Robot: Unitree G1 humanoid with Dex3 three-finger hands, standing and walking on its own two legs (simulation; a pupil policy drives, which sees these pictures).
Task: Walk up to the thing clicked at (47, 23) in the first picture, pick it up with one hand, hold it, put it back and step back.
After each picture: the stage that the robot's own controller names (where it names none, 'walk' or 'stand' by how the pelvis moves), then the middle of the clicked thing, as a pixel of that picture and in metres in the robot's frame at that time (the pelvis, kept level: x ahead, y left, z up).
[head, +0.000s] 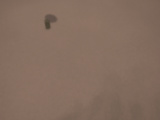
stand; (47, 24) +1.75 +0.49 -0.72
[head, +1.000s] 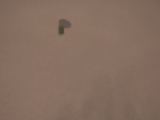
walk; (61, 29) +1.66 +0.23 -0.70
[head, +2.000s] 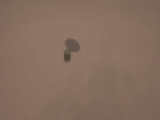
walk; (67, 55) +1.12 +0.16 -0.71
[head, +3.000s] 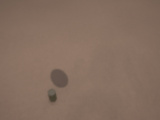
walk; (52, 95) +0.70 +0.26 -0.71
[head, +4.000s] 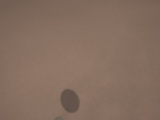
walk; out of the picture +0.45 +0.26 -0.70
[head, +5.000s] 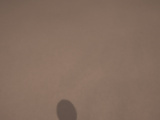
stand; out of the picture +0.34 +0.21 -0.72
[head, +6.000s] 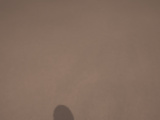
stand; out of the picture +0.32 +0.22 -0.72
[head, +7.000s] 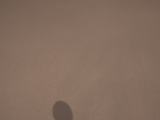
stand; out of the picture +0.35 +0.23 -0.73
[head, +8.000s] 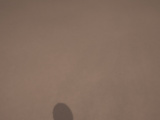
stand; out of the picture +0.34 +0.24 -0.73
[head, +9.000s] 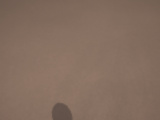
stand; out of the picture +0.33 +0.23 -0.73
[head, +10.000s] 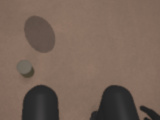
go down; (26, 69) +0.42 +0.24 -0.37
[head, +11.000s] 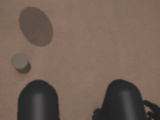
go down; (21, 64) +0.42 +0.25 -0.31
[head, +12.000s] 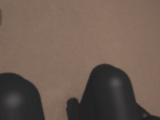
close in; out of the picture +0.40 +0.29 -0.22
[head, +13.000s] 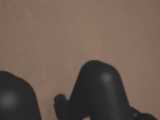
close; out of the picture +0.40 +0.30 -0.22
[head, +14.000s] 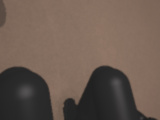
lift; out of the picture +0.36 +0.28 -0.20
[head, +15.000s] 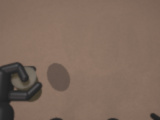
lift; (28, 85) +0.33 +0.19 +0.00
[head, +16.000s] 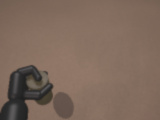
hold; (40, 88) +0.33 +0.16 +0.02
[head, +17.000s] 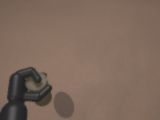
hold; (40, 90) +0.33 +0.17 +0.00
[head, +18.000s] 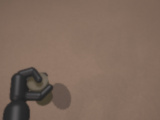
crouch; (41, 89) +0.34 +0.16 -0.03
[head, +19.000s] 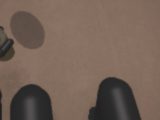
lower; out of the picture +0.46 +0.24 -0.09
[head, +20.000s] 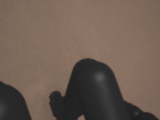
lower; out of the picture +0.42 +0.30 -0.23
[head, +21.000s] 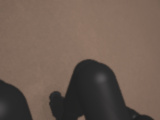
lower; out of the picture +0.42 +0.30 -0.23
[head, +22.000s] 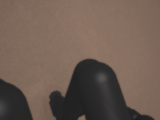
lower; out of the picture +0.42 +0.30 -0.22
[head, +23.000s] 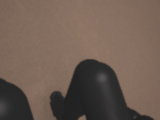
lower; out of the picture +0.42 +0.30 -0.22
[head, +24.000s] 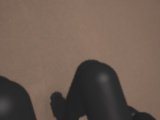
open; out of the picture +0.41 +0.29 -0.23
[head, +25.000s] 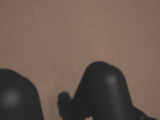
stand; out of the picture +0.41 +0.28 -0.23
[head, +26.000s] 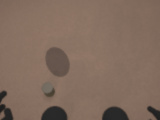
walk; (48, 89) +0.42 +0.20 -0.51
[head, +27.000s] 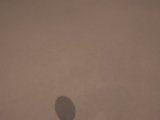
stand; out of the picture +0.38 +0.18 -0.66
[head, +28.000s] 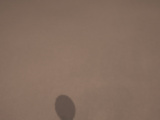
stand; out of the picture +0.38 +0.19 -0.67
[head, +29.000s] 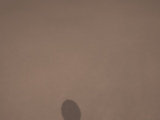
stand; out of the picture +0.40 +0.18 -0.72
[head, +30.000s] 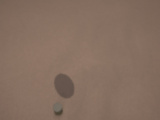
walk; (58, 109) +0.43 +0.16 -0.71
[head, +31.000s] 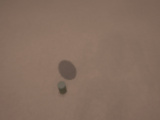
walk; (62, 87) +0.66 +0.22 -0.70
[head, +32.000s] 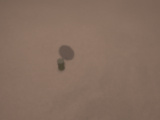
stand; (61, 64) +0.99 +0.23 -0.70
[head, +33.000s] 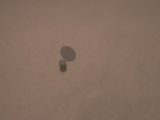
stand; (62, 65) +0.98 +0.22 -0.71
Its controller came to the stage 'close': yes
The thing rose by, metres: 0.71
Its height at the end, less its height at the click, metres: +0.00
